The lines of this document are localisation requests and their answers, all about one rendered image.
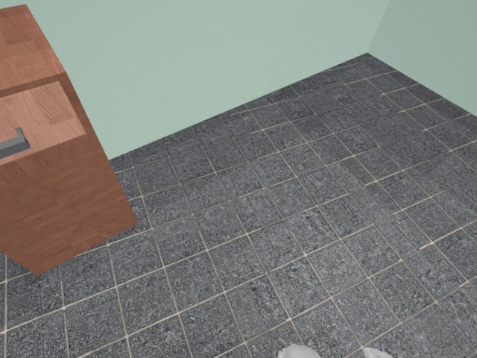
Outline cabinet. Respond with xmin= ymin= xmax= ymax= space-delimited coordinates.
xmin=0 ymin=4 xmax=138 ymax=276

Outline handle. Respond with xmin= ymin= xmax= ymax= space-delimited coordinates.
xmin=0 ymin=127 xmax=31 ymax=159

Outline drawer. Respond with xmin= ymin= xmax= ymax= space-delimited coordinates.
xmin=0 ymin=81 xmax=86 ymax=165

